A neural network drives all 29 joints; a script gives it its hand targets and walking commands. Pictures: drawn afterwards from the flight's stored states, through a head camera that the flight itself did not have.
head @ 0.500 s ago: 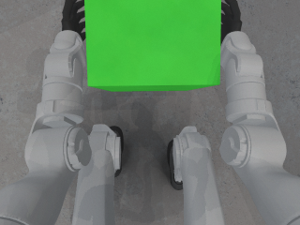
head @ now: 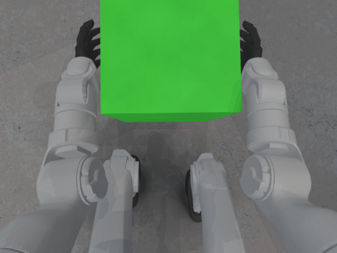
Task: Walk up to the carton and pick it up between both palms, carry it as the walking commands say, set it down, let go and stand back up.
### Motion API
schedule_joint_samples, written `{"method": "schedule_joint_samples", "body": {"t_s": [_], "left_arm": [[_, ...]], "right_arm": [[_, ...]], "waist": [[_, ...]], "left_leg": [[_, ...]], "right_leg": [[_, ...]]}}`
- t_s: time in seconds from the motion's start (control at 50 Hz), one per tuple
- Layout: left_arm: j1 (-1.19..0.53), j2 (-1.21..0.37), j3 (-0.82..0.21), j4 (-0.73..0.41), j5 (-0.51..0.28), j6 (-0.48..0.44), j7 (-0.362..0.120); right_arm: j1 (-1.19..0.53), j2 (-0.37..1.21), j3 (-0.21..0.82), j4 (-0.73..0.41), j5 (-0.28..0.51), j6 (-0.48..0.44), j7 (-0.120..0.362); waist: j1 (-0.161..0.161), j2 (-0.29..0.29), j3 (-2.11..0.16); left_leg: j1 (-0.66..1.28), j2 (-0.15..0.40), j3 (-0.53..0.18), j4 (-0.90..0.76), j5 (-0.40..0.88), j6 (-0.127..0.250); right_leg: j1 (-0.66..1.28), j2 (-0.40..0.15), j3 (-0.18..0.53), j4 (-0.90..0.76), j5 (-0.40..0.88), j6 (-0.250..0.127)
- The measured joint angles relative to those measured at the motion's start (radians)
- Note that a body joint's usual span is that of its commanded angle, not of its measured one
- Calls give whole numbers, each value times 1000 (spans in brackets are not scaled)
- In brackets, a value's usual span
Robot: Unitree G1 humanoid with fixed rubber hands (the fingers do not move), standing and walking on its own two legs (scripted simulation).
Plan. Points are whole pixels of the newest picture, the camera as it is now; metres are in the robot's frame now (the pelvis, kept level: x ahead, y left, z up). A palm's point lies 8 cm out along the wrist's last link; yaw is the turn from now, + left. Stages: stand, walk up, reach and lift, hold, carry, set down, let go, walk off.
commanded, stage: reach and lift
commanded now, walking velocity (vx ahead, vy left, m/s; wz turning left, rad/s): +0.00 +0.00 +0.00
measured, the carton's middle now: (168, 61) +0.53 +0.01 -0.14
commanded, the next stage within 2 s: none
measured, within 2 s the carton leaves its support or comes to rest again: neither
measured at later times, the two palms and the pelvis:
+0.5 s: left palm (70, 54) +0.48 +0.18 +0.00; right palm (269, 53) +0.49 -0.16 +0.01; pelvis +0.01 +0.00 +0.06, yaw +0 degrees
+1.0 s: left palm (44, 47) +0.46 +0.19 +0.07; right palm (297, 45) +0.47 -0.16 +0.08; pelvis +0.03 +0.00 +0.13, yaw +1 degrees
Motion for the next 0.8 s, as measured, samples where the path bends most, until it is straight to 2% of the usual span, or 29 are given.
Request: {"method": "schedule_joint_samples", "body": {"t_s": [0.36,0.8], "left_arm": [[101,-49,12,-51,42,17,-13],[266,-100,-1,-115,53,6,-27]], "right_arm": [[91,33,-17,-21,-26,4,26],[250,89,-15,-81,-37,-6,44]], "waist": [[-8,-2,-44],[-6,-2,-79]], "left_leg": [[159,1,2,-133,9,7],[395,7,4,-319,22,8]], "right_leg": [[161,-5,1,-146,21,0],[394,-9,4,-343,48,-8]]}}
